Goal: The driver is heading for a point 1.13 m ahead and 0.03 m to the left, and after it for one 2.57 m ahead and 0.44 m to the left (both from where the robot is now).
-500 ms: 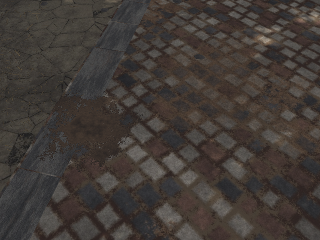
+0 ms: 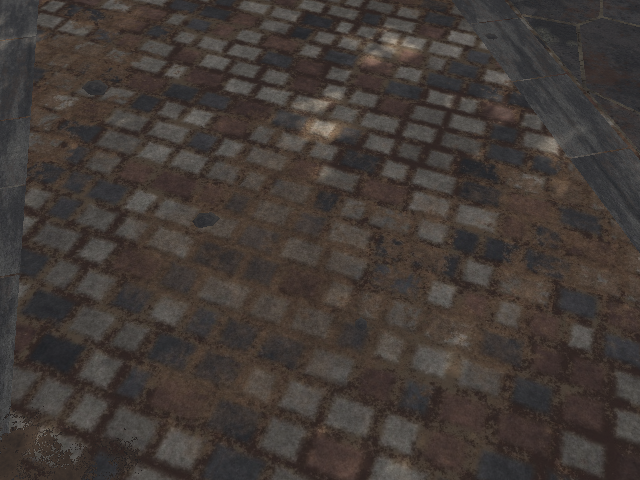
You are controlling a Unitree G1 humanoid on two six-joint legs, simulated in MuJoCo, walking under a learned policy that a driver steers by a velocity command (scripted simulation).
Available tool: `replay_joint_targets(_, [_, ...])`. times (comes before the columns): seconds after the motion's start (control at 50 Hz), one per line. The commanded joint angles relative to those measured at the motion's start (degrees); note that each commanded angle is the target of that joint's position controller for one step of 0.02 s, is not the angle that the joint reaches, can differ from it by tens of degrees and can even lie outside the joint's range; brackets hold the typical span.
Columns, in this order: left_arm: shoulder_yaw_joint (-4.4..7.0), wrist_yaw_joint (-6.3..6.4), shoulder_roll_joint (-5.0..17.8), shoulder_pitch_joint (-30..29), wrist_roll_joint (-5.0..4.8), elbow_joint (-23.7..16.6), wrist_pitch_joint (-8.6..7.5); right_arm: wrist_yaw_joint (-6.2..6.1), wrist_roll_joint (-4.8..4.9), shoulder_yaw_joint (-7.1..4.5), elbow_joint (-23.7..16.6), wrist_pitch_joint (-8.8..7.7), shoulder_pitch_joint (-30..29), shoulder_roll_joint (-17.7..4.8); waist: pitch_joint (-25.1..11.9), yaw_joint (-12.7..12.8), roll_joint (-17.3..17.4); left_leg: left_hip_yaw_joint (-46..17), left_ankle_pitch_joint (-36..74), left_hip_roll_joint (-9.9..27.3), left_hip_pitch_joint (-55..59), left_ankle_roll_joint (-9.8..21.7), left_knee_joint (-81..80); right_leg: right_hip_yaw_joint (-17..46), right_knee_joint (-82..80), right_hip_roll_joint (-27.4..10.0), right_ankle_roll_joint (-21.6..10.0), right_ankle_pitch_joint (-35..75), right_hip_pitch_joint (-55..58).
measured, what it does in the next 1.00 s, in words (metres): walks ahead: right foot, then left foot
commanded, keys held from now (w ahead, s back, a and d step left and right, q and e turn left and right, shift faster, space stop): w+e+shift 0.08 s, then w+shift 0.24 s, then w+q+shift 0.68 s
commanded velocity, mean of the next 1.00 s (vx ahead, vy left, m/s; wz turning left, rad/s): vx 1.00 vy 0.00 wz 0.15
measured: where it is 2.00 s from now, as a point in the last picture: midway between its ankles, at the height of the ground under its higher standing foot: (300, 120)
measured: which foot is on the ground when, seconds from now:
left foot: down 0.00-0.34, up 0.36-0.76, down 0.78-1.00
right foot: up 0.00-0.32, down 0.34-0.78, up 0.80-1.00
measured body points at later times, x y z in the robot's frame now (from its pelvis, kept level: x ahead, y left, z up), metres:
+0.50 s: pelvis +0.44 -0.05 +0.00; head +0.46 -0.05 +0.45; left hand +0.58 +0.20 -0.12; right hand +0.43 -0.31 -0.13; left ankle +0.41 +0.12 -0.62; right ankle +0.41 -0.10 -0.73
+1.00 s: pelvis +0.91 -0.06 +0.00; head +0.93 -0.06 +0.45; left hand +1.11 +0.19 -0.05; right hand +0.94 -0.35 -0.13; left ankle +0.88 -0.05 -0.73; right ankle +1.03 -0.24 -0.65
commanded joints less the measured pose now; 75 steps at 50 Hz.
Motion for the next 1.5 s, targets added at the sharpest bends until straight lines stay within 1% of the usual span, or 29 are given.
replay_joint_targets(0.02, [-1.55,-2.14,-1.3,-5.5,1.12,-8.0,1.07,0.25,1.07,-1.68,1.6,-1.27,9.2,-4.4,-1.9,-3.4,9.7,-17.7,-9.3,15.2,16.9,6.3,-19.0,1.8,2.2,-8.3,1.3,3.2,-21.4])
replay_joint_targets(0.22, [-4.54,-4.12,-3.5,-22.0,0.89,-13.9,0.66,1.43,1.26,-1.60,8.8,-3.40,16.6,-6.9,8.3,-3.4,4.0,9.3,30.2,10.4,14.2,5.2,-29.7,-9.4,-29.7,-3.3,-2.1,19.1,-11.8])
replay_joint_targets(0.3, [-3.17,-2.14,0.2,-8.7,1.99,-9.2,-0.33,-0.33,1.17,-2.48,10.2,-1.10,17.4,-13.7,-2.7,5.6,11.0,11.2,76.7,14.2,25.0,6.0,-2.5,-11.1,-35.6,3.9,-5.9,6.7,5.9])
replay_joint_targets(0.32, [-1.86,-1.21,2.5,3.4,1.84,-5.0,-0.61,-0.57,1.50,-2.46,9.6,-0.37,15.5,-13.9,-8.5,11.2,10.6,11.8,71.9,13.3,19.9,6.3,12.7,-9.1,-41.5,4.2,-7.4,8.3,20.7])
replay_joint_targets(0.34, [-0.13,0.05,6.8,9.3,2.63,-2.8,-0.34,-0.26,1.35,-1.63,8.4,-0.37,16.9,-10.0,-14.3,11.2,5.5,10.2,38.5,10.4,5.0,6.5,33.5,3.4,-40.0,-5.1,-8.2,-1.3,37.8])
replay_joint_targets(0.36, [1.12,0.87,12.1,6.0,2.40,-4.6,-0.03,1.20,3.19,-0.15,4.7,-0.82,21.9,-2.6,-22.4,3.2,-10.0,4.8,-15.9,-0.4,-17.8,4.4,56.5,36.2,-45.8,-24.5,-13.5,-7.6,52.9])
replay_joint_targets(0.38, [1.38,1.34,10.1,8.7,1.53,-4.6,-0.12,0.69,3.82,-1.28,2.9,-1.37,12.8,-8.0,-23.5,8.4,0.6,-6.4,-10.4,-1.3,-23.5,6.2,60.4,39.3,-52.8,-24.3,-12.5,-4.7,50.3])
replay_joint_targets(0.42, [0.27,1.77,4.3,5.1,1.40,-0.7,-1.79,1.10,4.03,-0.59,3.0,-1.59,9.8,-5.0,-4.3,2.7,5.2,-6.0,-3.5,3.4,-23.9,6.4,50.5,22.6,-57.0,-20.7,-9.3,6.7,30.2])
replay_joint_targets(0.46, [-1.03,1.83,0.0,1.2,1.13,-0.1,-3.30,2.14,2.46,-0.28,5.9,0.75,13.9,-2.5,-0.4,-2.6,4.3,-7.0,-1.8,5.7,-16.4,5.6,44.6,12.4,-61.7,-16.8,-5.8,7.9,17.8])
replay_joint_targets(0.56, [-1.73,0.73,-2.4,2.8,-0.25,2.8,-6.11,3.84,2.29,-0.28,2.8,2.74,2.2,-0.2,6.7,-2.7,0.5,-3.8,9.0,6.1,-21.5,5.3,32.4,-5.0,-69.1,-11.5,-0.7,24.0,12.7])
replay_joint_targets(0.68, [-2.06,2.33,0.6,5.9,-0.91,4.6,-6.94,5.72,2.34,0.52,0.3,1.62,-6.5,-0.6,5.3,-2.1,0.9,8.4,24.9,-1.5,-11.1,9.6,10.0,-17.1,-67.1,-11.1,5.0,61.1,21.6])
replay_joint_targets(0.74, [-0.50,4.72,6.6,2.9,0.52,3.1,-4.23,5.26,2.35,-1.37,4.5,2.26,9.4,-6.0,-5.1,-11.6,-4.3,9.9,14.2,-8.4,5.6,11.9,9.9,-16.9,-43.3,-14.2,6.6,88.0,27.5])
replay_joint_targets(0.78, [0.21,4.18,7.4,-3.8,1.13,1.5,-2.39,3.20,2.64,-4.74,10.2,2.84,29.9,-11.6,-11.1,-21.9,0.6,1.0,5.6,-6.2,27.0,17.7,4.8,-16.4,-1.6,-9.7,5.8,60.1,13.8])
replay_joint_targets(0.8, [-2.66,2.70,-3.6,-4.9,2.30,-1.3,-3.73,2.27,3.46,-5.73,10.5,3.63,24.5,-14.7,-5.5,-13.5,17.9,-11.2,15.9,0.4,33.9,20.0,9.1,-12.7,21.4,1.3,6.7,-7.4,-10.1])
replay_joint_targets(0.82, [-3.68,2.30,-3.6,0.9,0.09,-7.3,-4.99,2.11,1.99,-6.62,7.4,4.00,19.4,-19.4,-18.2,-7.7,19.8,-41.5,-1.1,10.7,45.8,32.5,-4.9,-0.1,30.3,2.0,7.9,-11.1,-26.2])
replay_joint_targets(0.84, [-4.15,2.16,-0.7,-2.9,1.10,-7.6,-6.36,1.62,1.94,-6.27,5.1,4.01,16.5,-15.1,-14.3,-8.7,6.8,-50.2,-15.2,13.0,40.3,30.1,-16.7,3.6,24.0,-1.6,6.2,-5.4,-28.8])
replay_joint_targets(0.88, [-4.18,1.97,0.0,-5.9,1.90,-7.6,-6.21,1.22,2.18,-4.74,6.4,3.18,12.9,-9.3,-0.7,-2.7,-3.8,-41.2,-11.4,9.2,18.9,24.3,-19.5,3.1,10.0,-6.8,6.6,-0.6,-22.8])
replay_joint_targets(0.92, [-4.83,1.87,-1.1,-4.9,3.33,-7.4,-3.08,0.95,2.50,-3.99,5.9,1.38,10.6,-8.3,2.9,0.9,-4.5,-32.0,-4.7,4.1,4.8,22.7,-20.5,2.3,2.5,-9.5,8.7,-1.6,-15.6])
replay_joint_targets(0.98, [-5.71,1.13,-2.4,-12.5,2.67,-11.4,-1.59,1.42,2.87,-4.35,5.0,-0.42,10.3,-9.7,5.3,-0.3,-1.1,-24.1,3.3,-1.3,-5.5,21.5,-23.3,-1.6,-15.0,-10.7,10.6,5.8,-9.6])
replay_joint_targets(1.1, [-6.09,0.68,-2.8,-22.4,0.21,-15.1,-2.36,2.07,3.41,-5.86,5.0,-0.23,14.6,-11.1,1.4,-7.5,5.4,-23.8,22.8,-2.2,7.9,15.2,-17.7,-2.8,-39.7,-5.6,9.0,24.6,-3.3])
replay_joint_targets(1.14, [-5.23,1.19,-0.7,-19.3,0.29,-14.5,-2.79,1.49,3.15,-6.22,4.3,-0.10,13.1,-12.0,-1.0,-5.7,6.0,-25.3,29.7,-1.5,12.0,13.0,-12.2,-1.8,-44.9,-3.7,8.3,21.1,3.0])
replay_joint_targets(1.18, [-2.78,2.53,4.3,-3.4,0.00,-10.4,-3.33,1.68,2.57,-6.76,3.4,-0.36,9.4,-15.2,-10.6,3.5,4.9,-23.8,39.7,-3.1,11.9,10.4,6.8,-1.9,-44.6,-2.5,6.8,11.5,20.6])
replay_joint_targets(1.2, [-1.18,3.73,7.5,10.0,0.77,-7.8,-3.59,1.82,2.35,-5.96,2.2,-1.10,6.5,-12.4,-17.3,9.9,3.3,-21.5,31.4,-5.1,3.4,9.6,23.0,3.1,-41.7,-8.9,5.3,1.7,35.8])
replay_joint_targets(1.22, [-0.09,4.57,11.3,17.5,3.06,-6.3,-3.70,1.47,2.89,-3.27,-0.3,-1.65,6.9,-2.0,-22.6,9.4,-11.5,-15.4,-14.5,-10.3,-12.2,9.5,41.4,23.5,-46.8,-25.4,3.9,-18.9,49.0])
replay_joint_targets(1.24, [0.96,3.84,13.9,9.8,2.92,-7.2,-3.16,1.66,4.86,-1.95,-3.2,-1.16,13.3,-2.2,-27.1,1.9,-24.7,-11.2,-15.6,-9.8,-23.7,9.0,51.4,54.1,-59.6,-32.7,-2.0,-29.8,49.4])
replay_joint_targets(1.26, [-0.07,3.39,6.1,2.6,2.43,-8.8,-2.78,1.26,2.65,-2.34,-0.5,0.10,8.0,-6.7,-15.8,2.5,-9.8,-9.5,-7.8,-4.7,-26.7,9.1,52.4,45.4,-60.7,-27.9,-2.2,-34.6,39.7])
replay_joint_targets(1.3, [-1.35,2.61,0.5,1.3,2.19,-6.2,-2.73,2.95,1.00,-2.37,-0.9,0.84,2.4,-6.6,-6.0,1.7,0.9,-7.8,-2.1,-1.3,-23.3,7.8,46.2,25.0,-59.3,-21.4,-0.6,-12.0,26.2])
replay_joint_targets(1.36, [-2.24,1.71,-2.4,6.2,0.98,-0.4,-4.49,4.56,0.35,-0.75,-3.3,2.18,0.0,-2.3,-1.6,-0.8,-2.6,-9.4,-3.0,0.3,-22.7,6.9,41.6,13.7,-61.3,-17.6,0.0,2.8,19.7])
replay_joint_targets(1.5, [-1.83,0.33,1.9,5.7,-0.80,3.2,-6.17,6.07,0.59,1.83,-6.8,0.57,-10.3,-0.4,2.2,-2.1,-2.4,1.8,16.4,-4.8,-2.4,5.4,6.8,-8.1,-65.5,-12.3,1.8,46.4,8.9])
Velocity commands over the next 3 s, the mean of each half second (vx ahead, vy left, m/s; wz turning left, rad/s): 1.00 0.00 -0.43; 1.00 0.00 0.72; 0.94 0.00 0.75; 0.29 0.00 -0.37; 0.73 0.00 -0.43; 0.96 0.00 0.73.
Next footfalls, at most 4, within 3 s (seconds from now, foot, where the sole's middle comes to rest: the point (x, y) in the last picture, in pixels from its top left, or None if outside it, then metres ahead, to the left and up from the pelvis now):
0.34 right None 0.45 -0.11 -0.77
0.78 left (354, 296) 0.91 -0.04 -0.77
1.20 right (386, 173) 1.35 -0.14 -0.77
1.60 left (266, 126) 1.54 0.23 -0.77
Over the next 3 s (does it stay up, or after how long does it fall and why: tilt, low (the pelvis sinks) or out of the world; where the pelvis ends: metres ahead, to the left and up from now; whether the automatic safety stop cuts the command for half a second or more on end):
stays up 2.30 0.22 -0.02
